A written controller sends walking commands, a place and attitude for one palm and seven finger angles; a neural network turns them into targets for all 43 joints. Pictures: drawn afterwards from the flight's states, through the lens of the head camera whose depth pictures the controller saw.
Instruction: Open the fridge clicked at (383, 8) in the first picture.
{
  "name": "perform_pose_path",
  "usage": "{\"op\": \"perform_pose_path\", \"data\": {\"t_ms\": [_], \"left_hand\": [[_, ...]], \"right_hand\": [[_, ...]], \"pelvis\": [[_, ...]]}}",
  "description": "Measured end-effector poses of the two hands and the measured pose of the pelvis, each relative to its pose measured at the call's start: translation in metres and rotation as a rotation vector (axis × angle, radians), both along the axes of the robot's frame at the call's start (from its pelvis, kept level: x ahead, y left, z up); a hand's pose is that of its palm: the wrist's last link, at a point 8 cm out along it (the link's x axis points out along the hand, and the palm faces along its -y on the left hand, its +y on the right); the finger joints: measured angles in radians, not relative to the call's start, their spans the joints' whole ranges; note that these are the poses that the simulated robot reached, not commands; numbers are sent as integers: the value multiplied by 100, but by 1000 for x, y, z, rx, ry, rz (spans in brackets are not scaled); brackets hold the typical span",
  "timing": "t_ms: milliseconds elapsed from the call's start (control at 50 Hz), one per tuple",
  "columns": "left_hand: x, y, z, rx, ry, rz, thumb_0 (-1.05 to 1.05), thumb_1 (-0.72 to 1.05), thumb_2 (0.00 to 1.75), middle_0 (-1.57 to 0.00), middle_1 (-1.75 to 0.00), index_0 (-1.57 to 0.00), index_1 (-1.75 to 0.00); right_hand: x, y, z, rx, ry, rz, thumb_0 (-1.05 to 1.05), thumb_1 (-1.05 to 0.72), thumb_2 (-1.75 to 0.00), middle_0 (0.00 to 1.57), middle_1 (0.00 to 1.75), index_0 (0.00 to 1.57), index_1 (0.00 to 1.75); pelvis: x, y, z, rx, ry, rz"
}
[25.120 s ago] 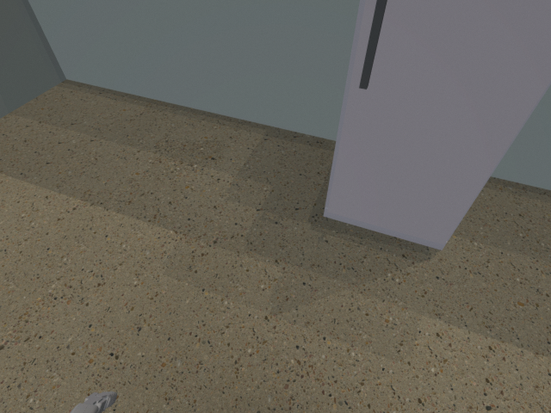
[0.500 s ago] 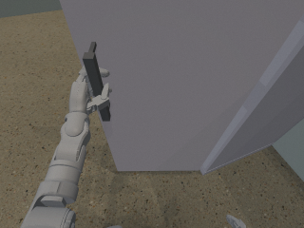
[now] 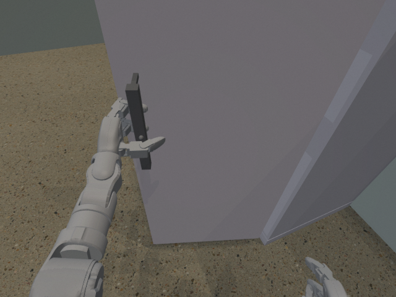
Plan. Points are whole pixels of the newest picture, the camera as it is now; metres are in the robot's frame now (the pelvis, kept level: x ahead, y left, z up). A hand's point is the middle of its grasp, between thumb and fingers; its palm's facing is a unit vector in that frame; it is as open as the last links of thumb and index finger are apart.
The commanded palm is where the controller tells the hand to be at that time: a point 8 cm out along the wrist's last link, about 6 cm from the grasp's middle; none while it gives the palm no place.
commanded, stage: loosen the grip on the handle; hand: left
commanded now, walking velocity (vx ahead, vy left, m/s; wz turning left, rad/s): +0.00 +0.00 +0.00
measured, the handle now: (141, 126) +0.46 +0.14 +0.11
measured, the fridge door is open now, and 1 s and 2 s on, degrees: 71 70 70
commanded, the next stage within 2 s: slip the hand off the handle in 0.32 s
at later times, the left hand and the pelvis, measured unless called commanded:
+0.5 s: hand (142, 139) +0.42 +0.13 +0.10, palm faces +0.04 -0.99 -0.13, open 14.6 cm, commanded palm +0.38 +0.20 +0.11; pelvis +0.02 +0.00 +0.00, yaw -2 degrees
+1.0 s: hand (111, 148) +0.39 +0.19 +0.10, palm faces +0.06 -0.99 -0.15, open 14.7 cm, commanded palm +0.36 +0.25 +0.11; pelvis +0.03 +0.00 +0.00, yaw +0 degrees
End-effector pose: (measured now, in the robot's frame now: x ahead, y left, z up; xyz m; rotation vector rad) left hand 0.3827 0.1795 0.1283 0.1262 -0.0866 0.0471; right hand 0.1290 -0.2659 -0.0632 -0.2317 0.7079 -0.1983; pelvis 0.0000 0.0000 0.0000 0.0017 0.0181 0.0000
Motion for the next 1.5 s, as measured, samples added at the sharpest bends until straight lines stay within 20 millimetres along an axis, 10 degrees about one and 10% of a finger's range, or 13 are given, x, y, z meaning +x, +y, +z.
{"op": "perform_pose_path", "data": {"t_ms": [300,820,1100,1500], "left_hand": [[12,-5,-18,30,11,-20,0,-50,22,-34,-124,-31,-123],[-12,58,-16,27,-14,32,-1,-55,20,-26,-115,-25,-116],[-17,73,-19,17,1,24,-1,-55,20,-25,-115,-25,-115],[-94,52,-18,27,-49,3,-1,-55,20,-25,-115,-25,-115]], "right_hand": [[-77,13,-43,65,239,-92,1,-91,-90,20,30,21,30],[47,13,-20,16,81,35,1,-91,-90,20,30,21,30],[34,29,-27,45,90,34,1,-91,-90,20,30,21,30],[50,38,-14,44,-37,96,1,-91,-90,20,30,21,30]], "pelvis": [[2,-3,-3,1,42,-34],[38,-3,-2,-12,58,-1],[34,2,-5,-15,59,-7],[22,4,-6,-16,11,3]]}}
